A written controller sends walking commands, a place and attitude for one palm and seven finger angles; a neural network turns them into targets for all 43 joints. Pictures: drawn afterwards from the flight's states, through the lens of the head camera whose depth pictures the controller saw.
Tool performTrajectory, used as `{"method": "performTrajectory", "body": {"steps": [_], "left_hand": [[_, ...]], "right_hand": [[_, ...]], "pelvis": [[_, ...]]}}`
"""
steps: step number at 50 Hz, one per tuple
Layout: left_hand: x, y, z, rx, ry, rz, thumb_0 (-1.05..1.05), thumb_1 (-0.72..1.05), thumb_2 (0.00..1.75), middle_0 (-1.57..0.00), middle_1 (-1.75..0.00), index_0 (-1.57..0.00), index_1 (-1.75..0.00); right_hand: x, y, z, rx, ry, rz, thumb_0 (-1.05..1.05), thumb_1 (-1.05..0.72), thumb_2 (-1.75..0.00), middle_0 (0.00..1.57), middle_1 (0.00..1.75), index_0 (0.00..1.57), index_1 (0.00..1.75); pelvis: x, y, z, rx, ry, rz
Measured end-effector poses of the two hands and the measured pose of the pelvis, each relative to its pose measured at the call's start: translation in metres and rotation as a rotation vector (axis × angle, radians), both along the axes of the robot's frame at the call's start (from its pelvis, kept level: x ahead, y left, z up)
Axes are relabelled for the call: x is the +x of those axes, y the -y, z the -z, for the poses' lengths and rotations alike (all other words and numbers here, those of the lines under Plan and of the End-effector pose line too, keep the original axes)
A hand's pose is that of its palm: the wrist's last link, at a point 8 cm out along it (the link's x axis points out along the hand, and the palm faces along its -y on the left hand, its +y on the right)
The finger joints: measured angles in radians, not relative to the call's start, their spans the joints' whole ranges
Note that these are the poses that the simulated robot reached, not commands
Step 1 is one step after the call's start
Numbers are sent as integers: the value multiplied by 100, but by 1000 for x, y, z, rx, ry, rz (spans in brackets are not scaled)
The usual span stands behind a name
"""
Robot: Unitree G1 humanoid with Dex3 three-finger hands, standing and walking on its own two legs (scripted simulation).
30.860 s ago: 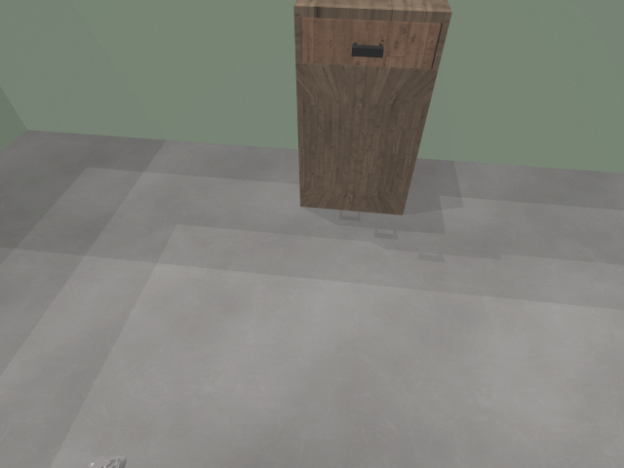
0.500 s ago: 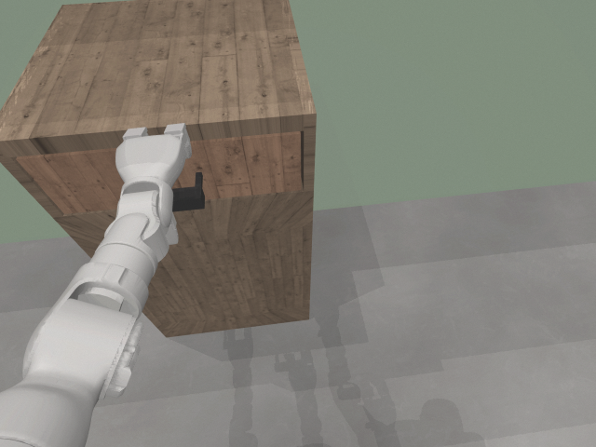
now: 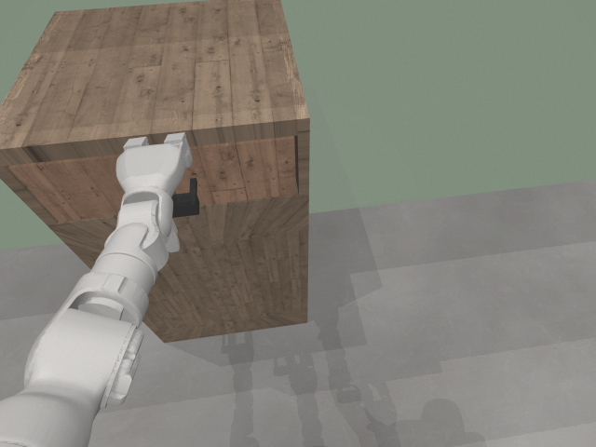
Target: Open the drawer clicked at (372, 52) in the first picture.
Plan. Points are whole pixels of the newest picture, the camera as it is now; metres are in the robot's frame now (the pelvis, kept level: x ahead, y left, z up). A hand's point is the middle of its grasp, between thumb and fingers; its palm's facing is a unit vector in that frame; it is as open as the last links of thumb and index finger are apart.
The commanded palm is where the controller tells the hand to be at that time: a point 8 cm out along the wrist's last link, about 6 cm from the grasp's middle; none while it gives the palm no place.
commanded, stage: lower the fingers behind the handle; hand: left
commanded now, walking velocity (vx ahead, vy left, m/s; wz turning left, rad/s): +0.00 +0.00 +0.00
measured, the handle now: (167, 196) +0.51 +0.20 +0.01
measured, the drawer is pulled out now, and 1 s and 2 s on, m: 0.00 0.00 0.00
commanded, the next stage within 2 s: lift the hand off the handle in 1.48 s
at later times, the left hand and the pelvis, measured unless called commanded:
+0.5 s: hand (169, 212) +0.47 +0.19 +0.02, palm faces -0.03 -0.03 -1.00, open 13.8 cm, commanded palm +0.44 +0.19 +0.08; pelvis +0.00 +0.00 -0.01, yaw +0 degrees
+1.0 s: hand (165, 217) +0.46 +0.20 +0.01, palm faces +0.00 -0.01 -1.00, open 13.9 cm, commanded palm +0.44 +0.20 +0.04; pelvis -0.01 +0.01 -0.02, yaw +0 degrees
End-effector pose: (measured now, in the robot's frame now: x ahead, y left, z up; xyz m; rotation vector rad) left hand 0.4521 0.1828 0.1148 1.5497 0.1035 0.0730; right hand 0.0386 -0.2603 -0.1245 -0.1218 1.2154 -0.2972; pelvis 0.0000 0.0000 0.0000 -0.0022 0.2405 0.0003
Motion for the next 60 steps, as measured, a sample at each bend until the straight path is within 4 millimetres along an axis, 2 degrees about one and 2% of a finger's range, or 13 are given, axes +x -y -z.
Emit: {"method": "performTrajectory", "body": {"steps": [11, 16, 20, 25, 32, 47, 60], "left_hand": [[-1, 0, 3, 8, 16, -3, 0, -49, 30, -33, -123, -34, -124], [-2, -9, 21, 21, -55, -38, 0, -49, 30, -32, -122, -33, -123], [-4, -9, 32, 3, -63, 3, 0, -49, 30, -32, -121, -32, -121], [-6, -7, 38, -13, -8, 35, 0, -49, 30, -32, -121, -32, -120], [-8, -14, 45, 9, -1, -29, 0, -49, 30, -32, -120, -32, -120], [-8, -13, 48, 10, 5, -1, 0, -49, 30, -31, -123, -30, -120], [-9, -12, 51, 24, 29, -13, 0, -49, 30, -30, -123, -28, -124]], "right_hand": [[0, 5, -2, -13, -3, -9, 1, -91, -90, 20, 30, 20, 30], [-7, 7, -2, -21, -9, 1, 1, -91, -90, 20, 30, 20, 30], [-15, 7, 0, -31, -30, 8, 1, -91, -90, 20, 30, 20, 30], [-26, 5, 5, -27, -71, 12, 1, -91, -90, 20, 30, 20, 30], [-31, -4, 10, 3, -91, 22, 1, -91, -90, 20, 30, 20, 30], [-20, -7, 10, -11, -47, -4, 1, -91, -90, 20, 30, 20, 30], [-34, -7, 12, -23, -67, 0, 1, -91, -90, 20, 30, 20, 30]], "pelvis": [[-2, 2, 2, -1, -12, -1], [-5, 2, 4, -2, -23, -2], [-5, 1, 6, -4, -37, -2], [-4, -1, 9, -7, -53, -1], [-2, -4, 11, -10, -57, 1], [-6, -8, 15, -14, -71, -1], [-16, -11, 21, -19, -86, -2]]}}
